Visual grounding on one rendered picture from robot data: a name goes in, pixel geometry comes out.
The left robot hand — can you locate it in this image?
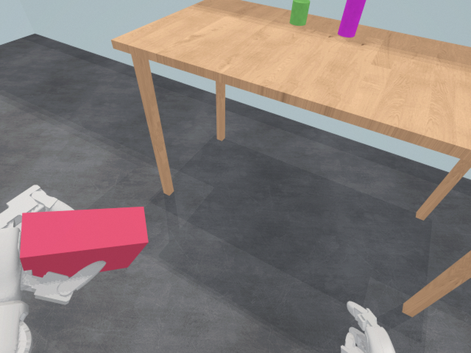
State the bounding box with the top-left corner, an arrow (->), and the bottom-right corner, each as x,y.
0,185 -> 106,305

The table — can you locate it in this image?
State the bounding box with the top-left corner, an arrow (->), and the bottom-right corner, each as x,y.
111,0 -> 471,317

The right robot hand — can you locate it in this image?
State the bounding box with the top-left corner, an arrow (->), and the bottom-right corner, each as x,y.
341,301 -> 395,353

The robot left forearm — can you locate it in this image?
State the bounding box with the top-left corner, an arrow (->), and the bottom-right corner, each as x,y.
0,300 -> 33,353

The sponge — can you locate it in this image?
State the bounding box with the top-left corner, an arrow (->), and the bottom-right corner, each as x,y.
20,207 -> 149,278

